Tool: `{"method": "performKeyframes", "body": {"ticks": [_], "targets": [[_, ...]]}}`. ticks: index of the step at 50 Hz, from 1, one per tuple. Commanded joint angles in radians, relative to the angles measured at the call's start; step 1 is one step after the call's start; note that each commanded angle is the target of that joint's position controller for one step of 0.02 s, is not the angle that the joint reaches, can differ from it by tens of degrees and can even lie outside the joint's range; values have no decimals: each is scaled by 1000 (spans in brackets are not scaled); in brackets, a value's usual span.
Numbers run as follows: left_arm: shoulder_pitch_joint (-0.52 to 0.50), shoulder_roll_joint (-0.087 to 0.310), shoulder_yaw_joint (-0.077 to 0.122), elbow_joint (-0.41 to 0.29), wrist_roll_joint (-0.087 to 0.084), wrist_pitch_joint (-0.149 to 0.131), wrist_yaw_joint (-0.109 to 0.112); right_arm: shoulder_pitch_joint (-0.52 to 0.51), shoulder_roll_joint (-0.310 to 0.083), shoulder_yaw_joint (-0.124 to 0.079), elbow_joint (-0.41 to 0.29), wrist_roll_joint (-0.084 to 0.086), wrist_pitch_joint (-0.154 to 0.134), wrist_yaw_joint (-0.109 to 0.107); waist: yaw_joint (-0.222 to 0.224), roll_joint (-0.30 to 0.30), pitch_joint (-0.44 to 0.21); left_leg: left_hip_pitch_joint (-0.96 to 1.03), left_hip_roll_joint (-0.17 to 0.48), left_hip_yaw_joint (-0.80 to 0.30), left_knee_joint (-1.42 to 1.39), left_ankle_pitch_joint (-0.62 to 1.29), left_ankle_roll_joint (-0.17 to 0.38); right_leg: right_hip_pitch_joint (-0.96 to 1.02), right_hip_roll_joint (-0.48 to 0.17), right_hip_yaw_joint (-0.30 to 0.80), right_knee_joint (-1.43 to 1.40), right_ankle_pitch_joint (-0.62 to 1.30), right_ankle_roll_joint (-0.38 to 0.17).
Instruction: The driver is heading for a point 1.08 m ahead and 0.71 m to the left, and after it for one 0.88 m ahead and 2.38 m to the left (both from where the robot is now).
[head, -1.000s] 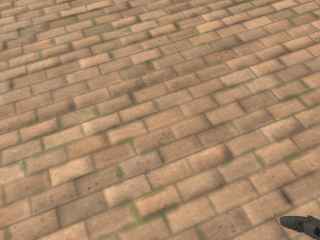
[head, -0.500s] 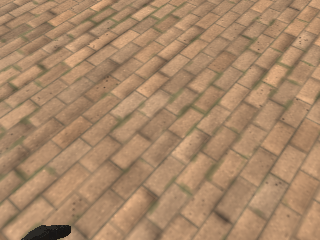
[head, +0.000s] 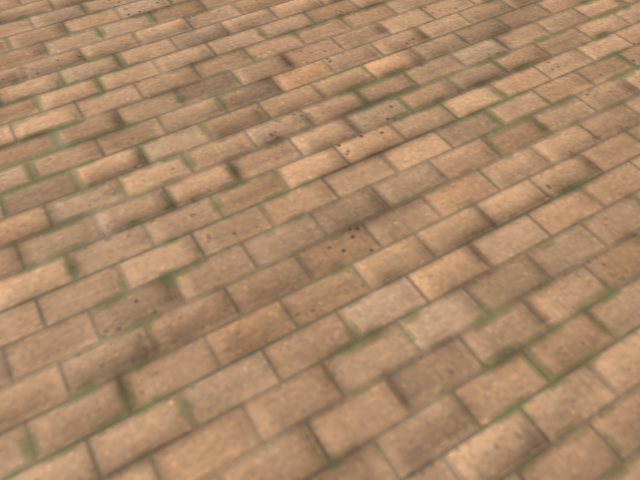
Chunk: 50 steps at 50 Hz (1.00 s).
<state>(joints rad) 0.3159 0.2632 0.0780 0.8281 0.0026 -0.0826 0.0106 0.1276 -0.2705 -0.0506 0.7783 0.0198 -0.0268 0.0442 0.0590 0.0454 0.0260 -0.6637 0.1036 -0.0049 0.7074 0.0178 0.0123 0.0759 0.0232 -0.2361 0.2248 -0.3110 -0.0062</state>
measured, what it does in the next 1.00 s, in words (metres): walks ahead, turning left: left foot, then right foot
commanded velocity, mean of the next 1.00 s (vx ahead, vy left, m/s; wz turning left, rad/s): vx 0.50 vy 0.00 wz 0.57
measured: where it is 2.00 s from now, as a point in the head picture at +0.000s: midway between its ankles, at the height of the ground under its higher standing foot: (133, 288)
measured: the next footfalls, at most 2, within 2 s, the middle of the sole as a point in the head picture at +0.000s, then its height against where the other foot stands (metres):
left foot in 0.10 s outside the picture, level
right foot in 0.60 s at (360, 446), level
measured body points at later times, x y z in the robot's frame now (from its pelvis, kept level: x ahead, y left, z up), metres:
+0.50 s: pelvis +0.29 +0.05 +0.01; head +0.32 +0.07 +0.45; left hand +0.44 +0.34 -0.07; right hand +0.43 -0.22 -0.10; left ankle +0.20 +0.12 -0.74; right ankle +0.51 -0.06 -0.70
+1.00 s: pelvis +0.55 +0.11 +0.00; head +0.57 +0.14 +0.45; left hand +0.39 +0.37 -0.12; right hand +0.87 +0.04 -0.08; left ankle +0.60 +0.33 -0.69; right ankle +0.52 -0.04 -0.74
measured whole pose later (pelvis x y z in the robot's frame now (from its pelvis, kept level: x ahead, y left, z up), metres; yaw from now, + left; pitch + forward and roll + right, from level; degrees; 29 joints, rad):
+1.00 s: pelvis +0.55 +0.11 +0.00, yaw +36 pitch +2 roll -2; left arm 0.32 0.29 0.07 0.86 0.00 -0.08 0.00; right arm 0.12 -0.29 -0.06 0.60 0.03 -0.02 0.04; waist 0.10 0.04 0.04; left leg -0.68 0.10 -0.02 0.74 -0.02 0.01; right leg 0.04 0.01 -0.19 0.25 -0.30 0.00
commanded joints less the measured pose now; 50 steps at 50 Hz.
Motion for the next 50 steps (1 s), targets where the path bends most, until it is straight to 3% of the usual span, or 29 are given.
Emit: {"method": "performKeyframes", "body": {"ticks": [1,3,4,5,6,7,8,9,10,11,12,15,17,20,24,27,28,29,30,31,32,33,34,35,37,39,42,46,50], "targets": [[-15,185,48,-38,-18,9,9,-110,-64,-10,-113,-1,-12,20,-5,-87,78,-36,-11,39,-56,-80,44,13,-325,52,-11,541,-135],[-35,218,56,-41,-25,25,15,-49,-97,-28,-119,0,-7,23,-54,-121,11,89,-80,105,-51,-185,85,42,-319,27,134,890,-110],[-50,228,57,-44,-29,35,17,54,-130,-48,-100,4,-3,20,-115,-126,-50,223,-127,132,-61,-213,112,26,-301,11,286,1011,-92],[-61,218,50,-47,-33,38,18,213,-186,-81,-62,6,0,7,-202,-101,-134,466,-172,126,-123,-160,149,-72,-257,-12,510,967,-55],[-29,154,27,-66,-2,26,19,327,-288,-112,-40,10,12,-17,-221,68,-216,745,-15,-144,-150,-116,213,-334,-192,-14,840,511,-2],[35,44,-8,-115,8,-5,6,256,-345,-113,-74,9,-1,-15,-103,262,-330,1016,202,-753,-333,-335,424,-733,43,163,1178,-265,56],[-72,141,5,-124,-25,-42,-10,269,-254,-86,-93,4,-15,-4,-181,100,-371,1031,224,-810,-435,-410,391,-833,-4,352,1217,-250,25],[-144,156,9,-148,-53,-59,-17,248,-207,-74,-88,-2,-28,-5,-177,59,-241,933,198,-672,-435,-375,349,-881,-44,341,1177,-174,-3],[-156,140,4,-147,-38,-66,-9,189,-182,-66,-92,-1,-37,-5,-127,-41,-139,776,154,-551,-430,-259,315,-853,-91,335,1078,-98,-11],[-155,152,13,-136,-8,-62,-1,132,-144,-56,-103,-4,-40,-10,-91,-42,-104,663,118,-459,-432,-145,294,-786,-123,335,987,-55,-8],[-135,156,17,-131,0,-51,-2,103,-133,-49,-122,-16,-41,-15,-63,-18,-88,584,94,-417,-449,-64,289,-721,-137,339,952,-24,-2],[-133,123,12,-135,13,-21,-1,113,-156,-55,-129,-11,-44,-32,-45,-22,-67,481,62,-328,-481,80,294,-683,-130,310,817,31,43],[-204,99,1,-157,15,-14,0,140,-179,-62,-123,-5,-41,-46,-65,-16,-41,444,31,-276,-485,93,273,-693,-112,295,673,145,72],[-311,74,-13,-180,8,-20,-11,172,-183,-65,-116,1,-30,-58,-109,24,-28,406,-23,-232,-468,-10,220,-620,-62,285,436,346,82],[-387,103,-8,-207,-10,-35,-29,231,-181,-67,-95,8,-17,-61,-138,46,-23,460,9,-316,-410,-109,197,-571,-27,307,300,384,69],[-345,142,9,-201,-13,-51,-37,225,-176,-69,-98,4,-9,-66,-104,83,-30,530,40,-405,-321,-108,176,-516,-24,321,254,273,30],[-281,153,17,-183,-13,-57,-34,208,-166,-66,-104,4,-6,-66,-65,94,-47,525,25,-409,-274,-79,160,-434,-20,305,221,262,8],[-181,182,33,-161,-3,-62,-28,200,-132,-54,-114,0,-8,-64,-15,83,-113,492,-25,-376,-155,-36,128,-270,-49,316,206,259,-26],[-31,235,47,-147,13,-63,-20,209,-73,-31,-133,-16,-10,-61,42,-27,-255,373,-90,-290,122,-173,90,-14,-218,482,222,180,-88],[47,312,64,-111,21,-49,-24,355,-19,-14,-166,14,-20,-60,-29,-378,-357,10,-220,-168,441,-616,24,277,-433,964,123,-47,-258],[24,215,45,-121,-4,-44,-29,346,-130,-30,-136,26,-20,-64,-3,-282,-290,-117,-134,-190,573,-590,10,242,-442,1041,74,-277,-249],[-19,153,27,-133,-7,-37,-24,234,-185,-47,-146,18,-15,-63,25,-189,-166,-144,-100,-169,602,-494,5,126,-395,869,63,-242,-201],[-67,135,18,-137,3,-30,-22,180,-179,-48,-157,6,-10,-64,11,-126,-101,-112,-66,-140,585,-421,0,9,-351,733,53,-100,-173],[-95,113,10,-129,6,-25,-20,145,-167,-51,-170,-4,-10,-60,-3,-121,-48,-94,-41,-139,540,-374,-3,-77,-313,638,34,14,-167],[-107,98,4,-115,10,-29,-16,157,-128,-48,-178,10,-2,-48,-33,-162,-30,-28,-5,-122,488,-332,-3,-160,-271,510,-11,119,-156],[-100,114,10,-96,2,-36,-15,143,-95,-41,-192,11,7,-44,-39,-151,-16,-41,8,-104,441,-312,-12,-182,-275,433,-46,190,-175],[-91,153,21,-74,4,-36,-12,93,-81,-33,-216,4,10,-40,-34,-120,-6,-86,19,-96,330,-214,-29,-159,-290,341,-71,302,-192],[-81,178,24,-53,-1,-23,-8,-8,-62,-22,-235,4,-3,-17,1,-105,18,-37,4,-38,107,-19,-18,-137,-257,190,-69,383,-158],[-23,212,31,-21,-16,-2,-7,-112,-55,-16,-276,8,-7,7,32,-100,54,-14,-19,23,-33,-27,15,-50,-286,124,-44,444,-135]]}}
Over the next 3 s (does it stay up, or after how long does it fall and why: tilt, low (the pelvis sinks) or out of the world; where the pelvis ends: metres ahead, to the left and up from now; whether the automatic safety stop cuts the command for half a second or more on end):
stays up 1.06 1.05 0.00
